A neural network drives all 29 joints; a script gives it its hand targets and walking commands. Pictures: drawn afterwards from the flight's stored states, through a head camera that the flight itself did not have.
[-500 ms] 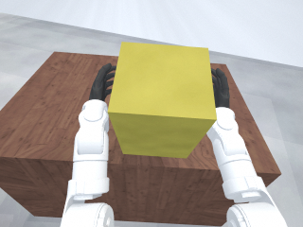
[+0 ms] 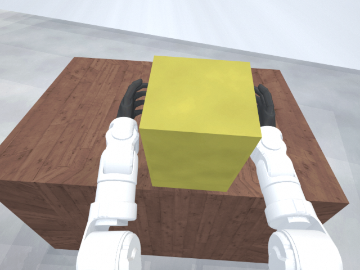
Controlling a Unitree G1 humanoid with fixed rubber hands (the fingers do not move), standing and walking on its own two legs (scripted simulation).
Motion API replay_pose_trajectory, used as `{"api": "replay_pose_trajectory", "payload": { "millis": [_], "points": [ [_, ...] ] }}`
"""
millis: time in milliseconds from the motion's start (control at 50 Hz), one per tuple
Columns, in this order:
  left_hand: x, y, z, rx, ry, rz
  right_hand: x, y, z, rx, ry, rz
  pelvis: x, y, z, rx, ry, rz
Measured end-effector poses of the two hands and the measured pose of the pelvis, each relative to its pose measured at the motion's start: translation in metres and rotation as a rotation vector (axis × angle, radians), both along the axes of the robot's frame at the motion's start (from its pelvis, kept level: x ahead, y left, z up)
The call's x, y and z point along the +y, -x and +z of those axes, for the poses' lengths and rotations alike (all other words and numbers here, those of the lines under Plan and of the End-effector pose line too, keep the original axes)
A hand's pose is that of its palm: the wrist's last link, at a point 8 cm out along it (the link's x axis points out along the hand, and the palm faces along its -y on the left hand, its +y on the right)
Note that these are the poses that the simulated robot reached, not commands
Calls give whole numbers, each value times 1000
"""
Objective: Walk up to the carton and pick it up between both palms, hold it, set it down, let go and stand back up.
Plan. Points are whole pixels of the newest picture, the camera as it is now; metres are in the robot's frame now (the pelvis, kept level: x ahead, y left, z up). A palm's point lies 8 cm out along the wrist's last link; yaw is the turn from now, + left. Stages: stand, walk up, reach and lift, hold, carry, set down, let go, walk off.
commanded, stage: set down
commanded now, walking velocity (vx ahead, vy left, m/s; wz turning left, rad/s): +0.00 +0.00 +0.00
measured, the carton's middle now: (194, 132) +0.40 +0.00 +0.11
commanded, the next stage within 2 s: none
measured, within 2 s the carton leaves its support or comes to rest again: neither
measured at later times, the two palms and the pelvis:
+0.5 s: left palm (134, 120) +0.40 +0.13 +0.14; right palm (262, 127) +0.40 -0.16 +0.13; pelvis +0.01 -0.01 +0.00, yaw +1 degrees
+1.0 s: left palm (135, 124) +0.42 +0.14 +0.11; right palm (255, 132) +0.41 -0.15 +0.11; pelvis +0.01 -0.01 +0.00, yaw +1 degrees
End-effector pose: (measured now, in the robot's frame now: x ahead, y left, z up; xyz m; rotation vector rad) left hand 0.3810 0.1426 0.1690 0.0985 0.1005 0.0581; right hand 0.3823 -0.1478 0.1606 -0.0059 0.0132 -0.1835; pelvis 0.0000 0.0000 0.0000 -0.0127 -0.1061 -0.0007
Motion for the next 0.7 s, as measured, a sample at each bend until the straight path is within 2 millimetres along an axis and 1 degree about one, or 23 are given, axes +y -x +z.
{"api": "replay_pose_trajectory", "payload": {
  "millis": [180, 320, 380, 580, 700],
  "points": [
    [-3, -8, -11, 31, 13, -6, -3, -6, -6, 35, 1, -7, -4, -3, 0, 12, -2, 2],
    [-4, -10, -24, 61, 18, -4, -4, -8, -21, 69, -4, -4, -8, -5, 0, 25, -4, 8],
    [-5, -12, -27, 60, 21, -4, -5, -9, -26, 71, -5, -6, -9, -6, 0, 39, -5, 11],
    [-8, -23, -30, 65, 43, -15, -9, -16, -28, 84, 1, -13, -14, -9, 1, 66, -8, 12],
    [-6, -26, -40, 79, 60, -17, -7, -18, -33, 101, 7, -14, -15, -10, 1, 77, -9, 13]
  ]
}}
